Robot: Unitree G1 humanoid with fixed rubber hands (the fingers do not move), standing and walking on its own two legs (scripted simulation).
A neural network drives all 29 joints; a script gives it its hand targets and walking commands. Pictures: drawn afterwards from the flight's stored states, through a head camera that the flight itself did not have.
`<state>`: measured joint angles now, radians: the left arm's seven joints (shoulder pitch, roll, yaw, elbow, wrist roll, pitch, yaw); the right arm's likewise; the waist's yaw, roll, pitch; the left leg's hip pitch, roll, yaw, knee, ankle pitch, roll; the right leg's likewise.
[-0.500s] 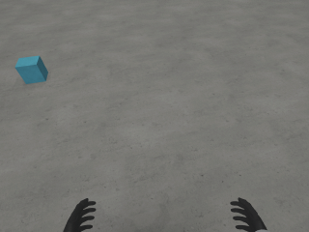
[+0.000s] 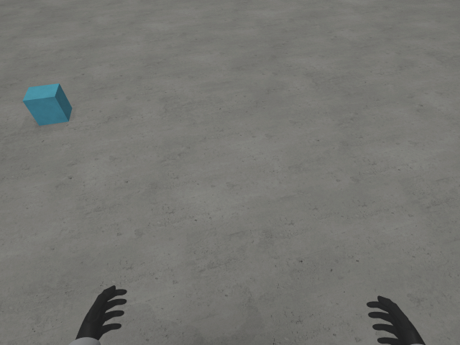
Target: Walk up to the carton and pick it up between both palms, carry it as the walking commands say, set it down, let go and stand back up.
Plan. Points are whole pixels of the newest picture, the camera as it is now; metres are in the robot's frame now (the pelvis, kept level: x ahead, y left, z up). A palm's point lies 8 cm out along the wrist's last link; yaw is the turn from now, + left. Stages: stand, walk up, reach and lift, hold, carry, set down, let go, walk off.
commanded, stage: stand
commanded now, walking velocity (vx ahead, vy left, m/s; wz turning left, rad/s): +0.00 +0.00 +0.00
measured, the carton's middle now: (49, 104) +1.70 +1.24 -0.65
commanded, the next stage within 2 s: walk up in 1.90 s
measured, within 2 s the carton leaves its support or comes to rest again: neither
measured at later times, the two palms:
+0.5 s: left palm (86, 329) +0.17 +0.26 -0.06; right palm out of the picture +0.13 -0.29 -0.08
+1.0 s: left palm (82, 340) +0.16 +0.27 -0.06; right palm out of the picture +0.11 -0.30 -0.08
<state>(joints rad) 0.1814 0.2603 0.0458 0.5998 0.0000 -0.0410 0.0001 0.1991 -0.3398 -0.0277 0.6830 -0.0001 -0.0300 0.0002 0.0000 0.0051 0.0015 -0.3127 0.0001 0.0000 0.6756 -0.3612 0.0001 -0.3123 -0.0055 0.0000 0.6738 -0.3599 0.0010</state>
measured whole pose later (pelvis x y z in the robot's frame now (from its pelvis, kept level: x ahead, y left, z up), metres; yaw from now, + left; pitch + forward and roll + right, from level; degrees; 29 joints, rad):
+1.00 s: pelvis -0.02 +0.00 +0.00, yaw +0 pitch -1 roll +0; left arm 0.16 0.29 0.05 0.61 0.00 -0.04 0.00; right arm 0.20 -0.37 -0.03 0.78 0.00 -0.04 0.00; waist 0.00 0.01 0.00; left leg -0.31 0.00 0.00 0.68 -0.34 0.00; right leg -0.31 -0.01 0.00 0.67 -0.34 0.00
